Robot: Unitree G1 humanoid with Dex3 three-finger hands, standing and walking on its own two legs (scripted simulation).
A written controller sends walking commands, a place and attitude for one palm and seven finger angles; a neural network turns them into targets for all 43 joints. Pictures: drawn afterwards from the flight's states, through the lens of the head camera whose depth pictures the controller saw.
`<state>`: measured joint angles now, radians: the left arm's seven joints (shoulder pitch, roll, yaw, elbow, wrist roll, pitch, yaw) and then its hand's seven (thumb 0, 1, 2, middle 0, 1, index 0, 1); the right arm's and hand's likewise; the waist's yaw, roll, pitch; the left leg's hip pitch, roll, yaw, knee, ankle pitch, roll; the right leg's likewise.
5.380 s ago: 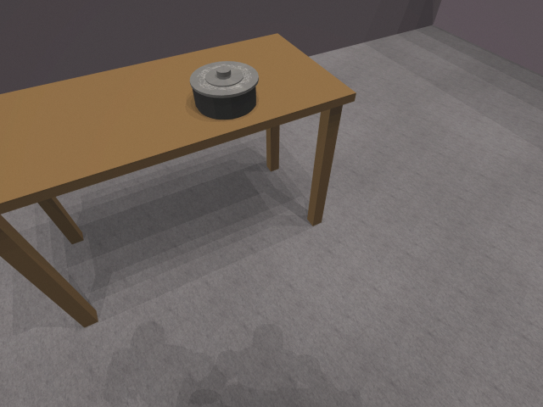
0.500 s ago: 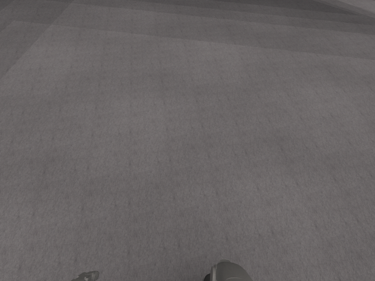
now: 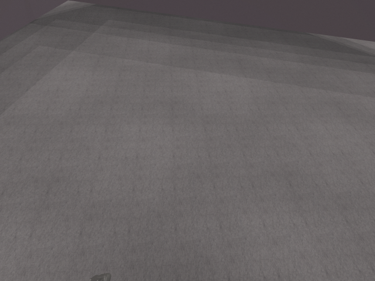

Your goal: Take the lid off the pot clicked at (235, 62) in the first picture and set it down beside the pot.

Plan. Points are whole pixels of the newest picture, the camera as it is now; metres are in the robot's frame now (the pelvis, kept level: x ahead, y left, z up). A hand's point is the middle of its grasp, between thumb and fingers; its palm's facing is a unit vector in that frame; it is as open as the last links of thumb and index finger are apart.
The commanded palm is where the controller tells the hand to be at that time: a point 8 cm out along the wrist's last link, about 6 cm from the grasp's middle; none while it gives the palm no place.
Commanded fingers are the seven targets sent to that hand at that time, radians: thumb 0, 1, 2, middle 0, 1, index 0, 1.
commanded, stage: turn to face it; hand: left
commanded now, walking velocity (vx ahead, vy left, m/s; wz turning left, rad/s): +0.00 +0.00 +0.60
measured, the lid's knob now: out of the picture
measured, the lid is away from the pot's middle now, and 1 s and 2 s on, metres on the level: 0.00 0.00 0.00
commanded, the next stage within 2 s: none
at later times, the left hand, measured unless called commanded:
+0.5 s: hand out of the picture +0.02 +0.20 -0.14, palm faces +0.29 -0.91 -0.29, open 7.4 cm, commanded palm none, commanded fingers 0.00 0.90 0.90 -0.20 -0.30 -0.20 -0.30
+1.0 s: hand out of the picture -0.15 +0.14 -0.17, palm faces +0.60 -0.76 -0.24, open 7.4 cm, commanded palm none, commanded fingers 0.00 0.90 0.90 -0.20 -0.30 -0.20 -0.30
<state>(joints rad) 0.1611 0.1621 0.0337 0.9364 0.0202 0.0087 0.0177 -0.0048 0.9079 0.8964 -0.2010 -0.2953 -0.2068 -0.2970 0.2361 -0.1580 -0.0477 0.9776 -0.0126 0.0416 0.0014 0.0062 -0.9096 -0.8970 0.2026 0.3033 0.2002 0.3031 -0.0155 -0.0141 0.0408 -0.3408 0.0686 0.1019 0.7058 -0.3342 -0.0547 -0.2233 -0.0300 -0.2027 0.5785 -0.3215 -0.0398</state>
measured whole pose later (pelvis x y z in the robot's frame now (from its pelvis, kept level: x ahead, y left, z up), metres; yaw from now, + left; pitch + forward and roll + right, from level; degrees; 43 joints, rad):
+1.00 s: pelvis -0.05 -0.04 +0.00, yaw +35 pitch +0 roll +1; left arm 0.29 0.23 0.05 0.91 0.02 0.03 0.01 0.00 0.90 0.90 -0.20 -0.30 -0.21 -0.30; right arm 0.10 -0.25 -0.07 0.88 -0.01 0.06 0.04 0.01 -0.91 -0.90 0.20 0.30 0.20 0.30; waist 0.04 -0.03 0.10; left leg -0.29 0.03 0.10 0.60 -0.31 -0.05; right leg -0.25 -0.19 -0.28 0.63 -0.35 0.04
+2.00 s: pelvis -0.06 -0.03 -0.01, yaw +71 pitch +0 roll +0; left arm 0.26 0.28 0.06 0.91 0.02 0.06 0.01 0.00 0.90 0.90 -0.20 -0.30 -0.21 -0.30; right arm 0.10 -0.26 -0.07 0.88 -0.01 0.03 0.03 0.01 -0.91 -0.90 0.20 0.30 0.20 0.30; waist 0.03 -0.06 0.11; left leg -0.33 -0.01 0.07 0.65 -0.32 0.04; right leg -0.32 -0.18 -0.16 0.87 -0.52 0.08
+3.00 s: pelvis -0.06 -0.02 -0.01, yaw +106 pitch +0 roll +1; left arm 0.25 0.28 0.06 0.91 0.01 0.07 0.01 0.00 0.90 0.90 -0.20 -0.30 -0.21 -0.30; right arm 0.10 -0.25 -0.07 0.87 -0.01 0.03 0.03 0.01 -0.91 -0.90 0.20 0.30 0.20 0.30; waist 0.03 -0.06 0.11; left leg -0.32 -0.01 0.05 0.64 -0.32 0.03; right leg -0.35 -0.16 -0.12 0.97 -0.56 0.08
